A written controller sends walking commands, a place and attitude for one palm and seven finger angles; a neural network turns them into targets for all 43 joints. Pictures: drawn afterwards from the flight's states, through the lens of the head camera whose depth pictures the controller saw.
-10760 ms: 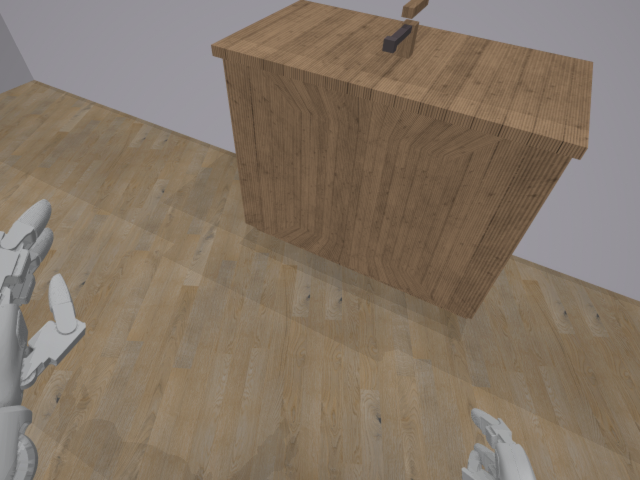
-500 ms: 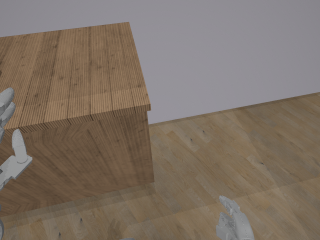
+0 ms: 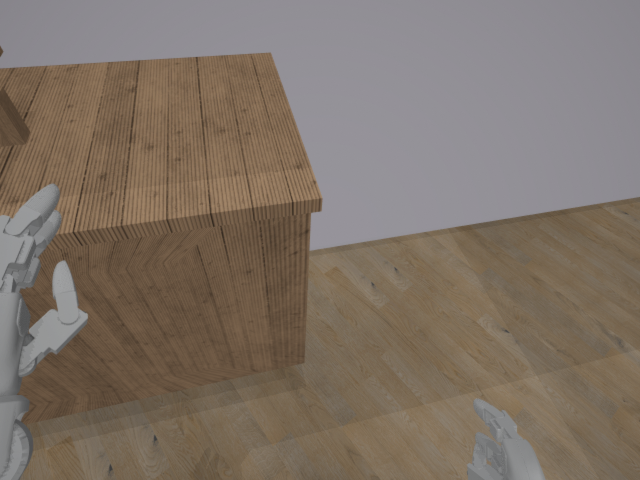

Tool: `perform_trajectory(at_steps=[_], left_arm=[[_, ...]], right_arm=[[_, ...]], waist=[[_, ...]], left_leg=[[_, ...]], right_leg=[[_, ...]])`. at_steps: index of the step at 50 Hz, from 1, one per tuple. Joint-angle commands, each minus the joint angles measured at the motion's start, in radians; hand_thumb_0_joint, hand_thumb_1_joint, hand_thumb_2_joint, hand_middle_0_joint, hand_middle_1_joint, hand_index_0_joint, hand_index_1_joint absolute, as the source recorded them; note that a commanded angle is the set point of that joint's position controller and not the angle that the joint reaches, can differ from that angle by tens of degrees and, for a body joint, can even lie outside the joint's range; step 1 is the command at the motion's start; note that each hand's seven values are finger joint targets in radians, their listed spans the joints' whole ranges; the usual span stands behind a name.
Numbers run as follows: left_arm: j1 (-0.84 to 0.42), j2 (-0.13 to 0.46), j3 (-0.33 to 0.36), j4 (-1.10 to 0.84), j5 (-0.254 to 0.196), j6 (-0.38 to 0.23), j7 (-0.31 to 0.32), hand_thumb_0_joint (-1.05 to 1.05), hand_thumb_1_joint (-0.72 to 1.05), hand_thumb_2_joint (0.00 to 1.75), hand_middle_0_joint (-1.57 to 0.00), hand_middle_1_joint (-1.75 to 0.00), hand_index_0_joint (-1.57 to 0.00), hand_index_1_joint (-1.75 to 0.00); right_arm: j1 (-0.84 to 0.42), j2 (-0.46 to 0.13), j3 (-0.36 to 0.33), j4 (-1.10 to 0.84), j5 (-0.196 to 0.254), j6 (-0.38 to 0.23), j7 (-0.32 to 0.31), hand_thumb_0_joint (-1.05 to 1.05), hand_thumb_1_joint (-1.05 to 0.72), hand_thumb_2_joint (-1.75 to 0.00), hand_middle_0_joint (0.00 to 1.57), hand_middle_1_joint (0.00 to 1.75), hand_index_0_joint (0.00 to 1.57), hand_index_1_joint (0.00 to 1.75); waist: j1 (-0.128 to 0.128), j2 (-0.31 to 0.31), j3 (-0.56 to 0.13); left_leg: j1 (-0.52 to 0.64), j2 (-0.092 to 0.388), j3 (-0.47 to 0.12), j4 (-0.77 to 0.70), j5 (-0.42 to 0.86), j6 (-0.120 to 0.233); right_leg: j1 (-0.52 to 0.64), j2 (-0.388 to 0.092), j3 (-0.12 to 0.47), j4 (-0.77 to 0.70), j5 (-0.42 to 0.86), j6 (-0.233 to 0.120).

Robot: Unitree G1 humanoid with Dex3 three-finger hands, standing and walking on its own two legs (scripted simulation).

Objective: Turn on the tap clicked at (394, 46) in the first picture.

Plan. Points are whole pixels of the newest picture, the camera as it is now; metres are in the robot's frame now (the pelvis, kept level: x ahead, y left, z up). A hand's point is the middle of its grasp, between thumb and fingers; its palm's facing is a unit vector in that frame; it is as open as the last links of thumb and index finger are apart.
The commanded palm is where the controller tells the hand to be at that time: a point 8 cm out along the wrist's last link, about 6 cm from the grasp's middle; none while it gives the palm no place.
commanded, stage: come to a stop and stand still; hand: left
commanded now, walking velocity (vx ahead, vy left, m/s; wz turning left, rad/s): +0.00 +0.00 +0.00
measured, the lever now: out of the picture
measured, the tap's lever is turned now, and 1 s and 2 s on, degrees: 0 0 0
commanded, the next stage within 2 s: look again from close up in 0.78 s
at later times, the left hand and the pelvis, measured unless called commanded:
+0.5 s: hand (52, 283) +0.24 +0.28 +0.17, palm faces +0.43 -0.84 -0.34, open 7.5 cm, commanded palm +0.18 +0.30 +0.18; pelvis +0.03 +0.02 +0.01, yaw +2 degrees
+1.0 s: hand (60, 287) +0.24 +0.27 +0.16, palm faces +0.44 -0.83 -0.35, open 7.5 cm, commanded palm +0.18 +0.30 +0.18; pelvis +0.04 +0.01 +0.01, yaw +3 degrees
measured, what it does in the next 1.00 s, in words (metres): stands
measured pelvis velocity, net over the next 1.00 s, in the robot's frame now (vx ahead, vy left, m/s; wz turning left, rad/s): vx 0.04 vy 0.01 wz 0.05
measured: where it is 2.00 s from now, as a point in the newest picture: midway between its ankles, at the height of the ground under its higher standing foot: outside the picture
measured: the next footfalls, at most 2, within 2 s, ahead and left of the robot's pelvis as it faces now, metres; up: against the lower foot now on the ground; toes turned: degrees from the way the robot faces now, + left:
none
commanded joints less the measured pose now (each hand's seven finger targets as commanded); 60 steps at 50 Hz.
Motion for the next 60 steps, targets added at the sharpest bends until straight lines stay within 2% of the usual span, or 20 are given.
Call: perform_trajectory(at_steps=[1,3,6,11,14,17,21,28,31,34,36,38,42,46,47,50,52,56,58,60], left_arm=[[-0.237,0.192,0.162,-0.19,-0.005,-0.057,0.031,0.0,0.9,0.9,-0.2,-0.3,-0.2,-0.3],[-0.275,0.171,0.129,-0.205,0.001,-0.058,0.026,0.0,0.9,0.9,-0.2,-0.3,-0.2,-0.3],[-0.241,0.128,0.089,-0.18,0.008,-0.047,0.022,0.0,0.9,0.9,-0.2,-0.3,-0.2,-0.3],[-0.223,0.107,0.07,-0.143,0.017,-0.032,0.018,0.0,0.9,0.9,-0.2,-0.3,-0.2,-0.3],[-0.237,0.113,0.078,-0.143,0.019,-0.032,0.018,0.0,0.9,0.9,-0.2,-0.3,-0.2,-0.3],[-0.241,0.128,0.087,-0.173,0.017,-0.03,0.019,0.0,0.9,0.9,-0.2,-0.3,-0.2,-0.3],[-0.166,0.133,0.101,-0.2,0.003,-0.021,0.019,0.0,0.9,0.9,-0.2,-0.3,-0.2,-0.3],[-0.083,0.14,0.116,-0.235,-0.015,-0.011,0.016,0.0,0.9,0.9,-0.2,-0.3,-0.2,-0.3],[-0.056,0.142,0.124,-0.222,-0.018,-0.006,0.02,0.0,0.9,0.9,-0.2,-0.3,-0.2,-0.3],[-0.07,0.137,0.113,-0.233,-0.019,-0.005,0.022,0.0,0.9,0.9,-0.2,-0.3,-0.2,-0.3],[-0.069,0.14,0.112,-0.225,-0.02,-0.002,0.024,0.0,0.9,0.9,-0.2,-0.3,-0.2,-0.3],[-0.1,0.133,0.096,-0.244,-0.02,-0.002,0.025,0.0,0.9,0.9,-0.2,-0.3,-0.2,-0.3],[-0.103,0.14,0.104,-0.223,-0.02,0.002,0.03,0.0,0.9,0.9,-0.2,-0.3,-0.2,-0.3],[-0.088,0.126,0.096,-0.181,-0.019,0.009,0.031,0.0,0.9,0.9,-0.2,-0.3,-0.2,-0.3],[-0.101,0.126,0.094,-0.182,-0.019,0.009,0.031,0.0,0.9,0.9,-0.2,-0.3,-0.2,-0.3],[-0.101,0.132,0.098,-0.186,-0.016,0.008,0.032,0.0,0.9,0.9,-0.2,-0.3,-0.2,-0.3],[-0.114,0.136,0.094,-0.209,-0.016,0.007,0.031,0.0,0.9,0.9,-0.2,-0.3,-0.2,-0.3],[-0.08,0.144,0.108,-0.223,-0.019,0.008,0.033,0.0,0.9,0.9,-0.2,-0.3,-0.2,-0.3],[-0.076,0.138,0.103,-0.231,-0.021,0.008,0.031,0.0,0.9,0.9,-0.2,-0.3,-0.2,-0.3],[-0.055,0.14,0.108,-0.215,-0.023,0.009,0.031,0.0,0.9,0.9,-0.2,-0.3,-0.2,-0.3]], right_arm=[[-0.109,-0.118,-0.03,-0.154,0.003,-0.071,-0.007,0.0,-0.9,-0.9,0.2,0.3,0.2,0.3],[-0.115,-0.111,-0.023,-0.149,0.0,-0.083,-0.005,0.0,-0.9,-0.9,0.2,0.3,0.2,0.3],[-0.107,-0.106,-0.018,-0.14,-0.001,-0.091,0.005,0.0,-0.9,-0.9,0.2,0.3,0.2,0.3],[-0.1,-0.107,-0.013,-0.125,-0.01,-0.085,0.007,0.0,-0.9,-0.9,0.2,0.3,0.2,0.3],[-0.098,-0.107,-0.013,-0.122,-0.016,-0.076,0.001,0.0,-0.9,-0.9,0.2,0.3,0.2,0.3],[-0.11,-0.104,-0.011,-0.131,-0.018,-0.066,-0.005,0.0,-0.9,-0.9,0.2,0.3,0.2,0.3],[-0.111,-0.107,-0.014,-0.148,-0.018,-0.047,-0.008,0.0,-0.9,-0.9,0.2,0.3,0.2,0.3],[-0.116,-0.112,-0.021,-0.159,-0.013,-0.017,-0.015,0.0,-0.9,-0.9,0.2,0.3,0.2,0.3],[-0.117,-0.116,-0.025,-0.157,-0.011,-0.005,-0.02,0.0,-0.9,-0.9,0.2,0.3,0.2,0.3],[-0.123,-0.119,-0.025,-0.158,-0.011,0.001,-0.026,0.0,-0.9,-0.9,0.2,0.3,0.2,0.3],[-0.127,-0.117,-0.025,-0.157,-0.011,0.006,-0.029,0.0,-0.9,-0.9,0.2,0.3,0.2,0.3],[-0.128,-0.119,-0.025,-0.155,-0.011,0.007,-0.031,0.0,-0.9,-0.9,0.2,0.3,0.2,0.3],[-0.133,-0.117,-0.022,-0.152,-0.013,0.012,-0.037,0.0,-0.9,-0.9,0.2,0.3,0.2,0.3],[-0.13,-0.114,-0.022,-0.149,-0.012,0.017,-0.039,0.0,-0.9,-0.9,0.2,0.3,0.2,0.3],[-0.13,-0.116,-0.023,-0.147,-0.013,0.018,-0.041,0.0,-0.9,-0.9,0.2,0.3,0.2,0.3],[-0.128,-0.114,-0.023,-0.146,-0.012,0.02,-0.041,0.0,-0.9,-0.9,0.2,0.3,0.2,0.3],[-0.131,-0.114,-0.023,-0.149,-0.011,0.021,-0.041,0.0,-0.9,-0.9,0.2,0.3,0.2,0.3],[-0.126,-0.115,-0.026,-0.153,-0.009,0.021,-0.04,0.0,-0.9,-0.9,0.2,0.3,0.2,0.3],[-0.125,-0.115,-0.027,-0.153,-0.008,0.023,-0.04,0.0,-0.9,-0.9,0.2,0.3,0.2,0.3],[-0.125,-0.116,-0.027,-0.152,-0.007,0.025,-0.04,0.0,-0.9,-0.9,0.2,0.3,0.2,0.3]], waist=[[0.016,0.131,-0.111],[0.016,0.184,-0.109],[0.022,0.121,-0.113],[0.016,0.065,-0.07],[0.012,0.074,-0.094],[0.012,0.147,-0.126],[0.014,0.084,-0.186],[0.006,0.116,-0.219],[0.006,0.089,-0.225],[0.004,0.12,-0.21],[0.005,0.097,-0.21],[0.001,0.12,-0.193],[0.004,0.101,-0.178],[0.005,0.061,-0.159],[0.002,0.078,-0.153],[0.003,0.072,-0.166],[0.0,0.108,-0.173],[0.004,0.083,-0.196],[0.002,0.114,-0.188],[0.004,0.091,-0.183]], left_leg=[[-0.148,0.126,-0.173,-0.239,-0.262,0.001],[-0.148,0.144,-0.189,-0.277,-0.296,0.0],[-0.148,0.136,-0.189,-0.271,-0.258,-0.006],[-0.133,0.097,-0.181,-0.265,-0.257,-0.031],[-0.07,0.083,-0.171,-0.249,-0.134,-0.047],[-0.028,0.084,-0.164,-0.249,-0.029,-0.063],[0.02,0.067,-0.14,-0.184,0.202,-0.077],[0.083,0.065,-0.123,-0.139,0.407,-0.108],[0.071,0.065,-0.121,-0.132,0.388,-0.103],[0.066,0.061,-0.119,-0.141,0.372,-0.104],[0.062,0.062,-0.121,-0.144,0.326,-0.093],[0.058,0.059,-0.126,-0.159,0.31,-0.099],[0.028,0.054,-0.131,-0.179,0.207,-0.084],[0.015,0.051,-0.125,-0.19,0.132,-0.068],[0.007,0.046,-0.129,-0.195,0.118,-0.069],[0.011,0.044,-0.129,-0.199,0.126,-0.068],[0.015,0.04,-0.129,-0.199,0.136,-0.07],[0.026,0.042,-0.132,-0.187,0.211,-0.076],[0.023,0.042,-0.135,-0.194,0.225,-0.087],[0.023,0.045,-0.131,-0.19,0.219,-0.083]], right_leg=[[0.171,-0.027,0.095,-0.043,-0.139,-0.006],[0.184,-0.014,0.079,-0.011,-0.106,-0.003],[0.217,-0.009,0.085,-0.03,-0.056,0.0],[0.168,0.001,0.131,-0.139,-0.109,0.001],[0.167,0.009,0.122,-0.164,-0.04,-0.003],[0.188,0.013,0.1,-0.138,0.048,-0.002],[0.24,0.006,0.083,-0.132,0.213,-0.002],[0.238,0.008,0.065,-0.102,0.332,-0.002],[0.254,0.003,0.069,-0.111,0.349,-0.003],[0.243,0.004,0.066,-0.108,0.329,-0.002],[0.243,0.0,0.074,-0.123,0.309,-0.001],[0.233,0.005,0.072,-0.12,0.284,0.0],[0.237,-0.004,0.083,-0.15,0.224,0.001],[0.227,-0.003,0.092,-0.185,0.176,0.004],[0.226,-0.006,0.094,-0.19,0.158,0.002],[0.239,0.002,0.086,-0.193,0.168,0.004],[0.245,-0.001,0.083,-0.188,0.175,0.004],[0.271,0.006,0.071,-0.169,0.239,0.005],[0.265,0.01,0.066,-0.155,0.229,0.005],[0.259,0.007,0.062,-0.162,0.229,0.008]])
